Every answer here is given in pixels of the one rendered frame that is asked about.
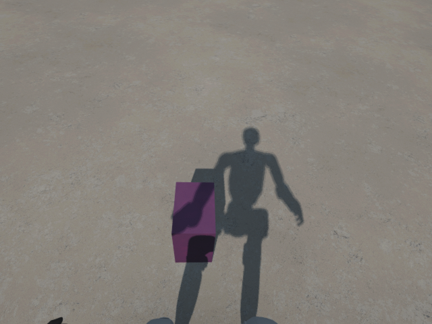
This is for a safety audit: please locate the carton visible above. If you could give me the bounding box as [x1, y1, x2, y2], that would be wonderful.
[171, 182, 216, 263]

